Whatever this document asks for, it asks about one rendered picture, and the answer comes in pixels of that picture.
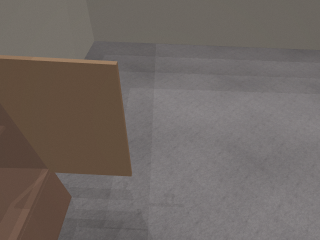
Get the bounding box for cupboard door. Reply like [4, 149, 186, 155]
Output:
[0, 55, 132, 177]

